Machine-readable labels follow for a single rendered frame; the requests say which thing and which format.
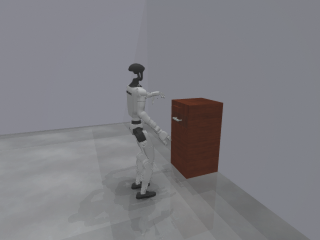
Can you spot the robot right hand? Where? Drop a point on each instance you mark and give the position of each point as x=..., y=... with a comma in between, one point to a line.
x=163, y=135

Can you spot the right robot forearm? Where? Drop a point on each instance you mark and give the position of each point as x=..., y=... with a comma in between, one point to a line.
x=147, y=120

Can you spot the humanoid robot torso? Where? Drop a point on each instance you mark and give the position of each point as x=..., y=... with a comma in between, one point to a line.
x=132, y=106

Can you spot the right robot upper arm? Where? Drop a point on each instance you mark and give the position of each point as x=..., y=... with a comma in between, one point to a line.
x=141, y=100

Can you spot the robot left hand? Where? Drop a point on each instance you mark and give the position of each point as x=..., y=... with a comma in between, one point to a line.
x=156, y=93

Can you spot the cabinet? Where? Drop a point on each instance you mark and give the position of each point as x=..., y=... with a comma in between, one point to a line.
x=195, y=149

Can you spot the left robot shin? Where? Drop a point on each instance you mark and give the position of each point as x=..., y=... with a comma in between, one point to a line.
x=138, y=170

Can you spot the left robot forearm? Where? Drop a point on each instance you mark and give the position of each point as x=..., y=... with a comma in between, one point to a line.
x=149, y=95

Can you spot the drawer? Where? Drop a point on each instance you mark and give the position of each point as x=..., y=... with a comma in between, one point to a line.
x=183, y=119

